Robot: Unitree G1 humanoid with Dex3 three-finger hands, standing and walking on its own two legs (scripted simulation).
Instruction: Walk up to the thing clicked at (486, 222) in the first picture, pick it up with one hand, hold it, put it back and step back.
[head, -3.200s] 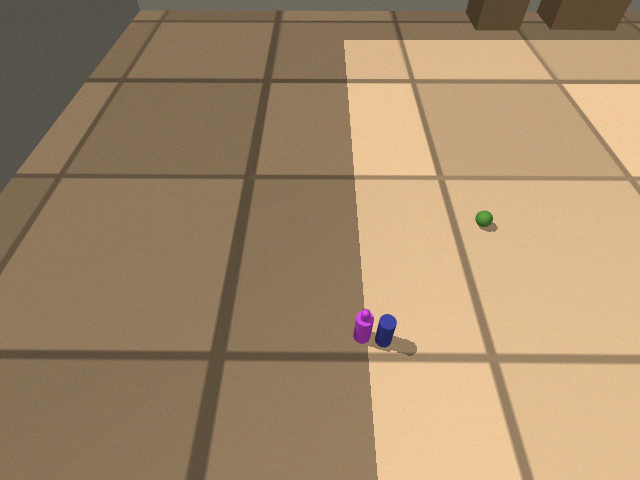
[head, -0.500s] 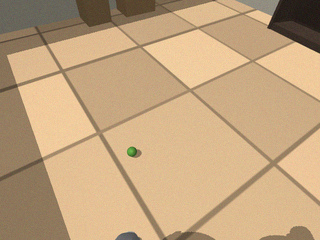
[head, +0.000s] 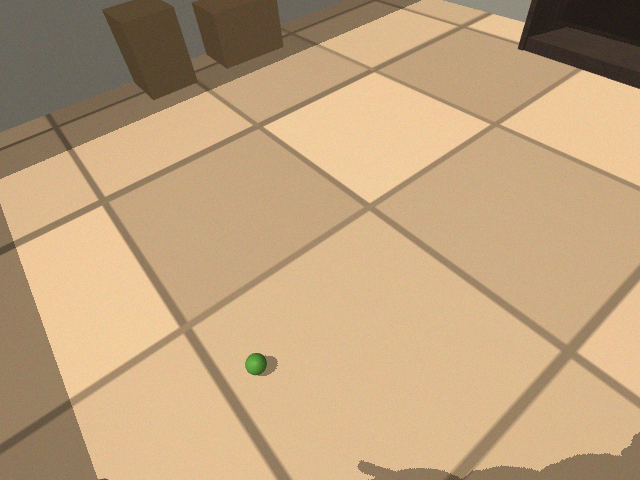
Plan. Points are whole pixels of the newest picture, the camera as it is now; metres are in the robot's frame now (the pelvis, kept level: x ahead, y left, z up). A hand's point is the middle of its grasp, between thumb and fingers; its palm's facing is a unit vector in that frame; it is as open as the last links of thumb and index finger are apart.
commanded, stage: walk up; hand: left
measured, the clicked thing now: (256, 364) +0.58 +0.30 -0.72
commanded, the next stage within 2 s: none
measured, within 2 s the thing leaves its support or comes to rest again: neither
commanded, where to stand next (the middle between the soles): +0.21 +0.06 m, yaw +1 degrees
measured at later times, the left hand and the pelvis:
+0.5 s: hand out of the picture +0.15 +0.34 -0.15, palm faces -0.01 -0.92 -0.39, open 7.4 cm; pelvis +0.11 +0.06 +0.00, yaw +3 degrees
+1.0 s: hand (134, 423) +0.23 +0.32 -0.13, palm faces -0.01 -0.93 -0.37, open 7.4 cm; pelvis +0.16 +0.06 +0.01, yaw +1 degrees
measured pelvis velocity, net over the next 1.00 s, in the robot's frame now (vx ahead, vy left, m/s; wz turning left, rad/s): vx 0.16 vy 0.06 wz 0.02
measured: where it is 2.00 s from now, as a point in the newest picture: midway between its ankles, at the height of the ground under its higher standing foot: outside the picture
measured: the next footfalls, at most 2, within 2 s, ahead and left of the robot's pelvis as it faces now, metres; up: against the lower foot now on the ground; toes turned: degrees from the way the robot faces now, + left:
left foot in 0.38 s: +0.23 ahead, +0.18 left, +0.00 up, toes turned +4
right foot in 0.74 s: +0.24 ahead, -0.06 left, +0.00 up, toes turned -1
